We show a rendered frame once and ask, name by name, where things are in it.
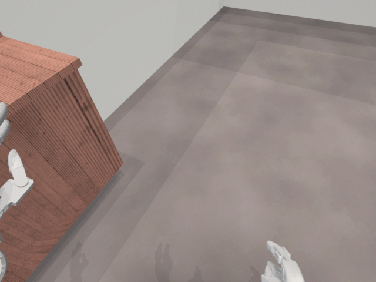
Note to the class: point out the robot right hand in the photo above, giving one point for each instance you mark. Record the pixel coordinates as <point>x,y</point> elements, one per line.
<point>289,271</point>

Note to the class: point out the robot left hand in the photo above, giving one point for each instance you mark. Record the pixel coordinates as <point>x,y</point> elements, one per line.
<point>13,191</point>

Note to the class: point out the counter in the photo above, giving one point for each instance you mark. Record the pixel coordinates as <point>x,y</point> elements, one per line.
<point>63,143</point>

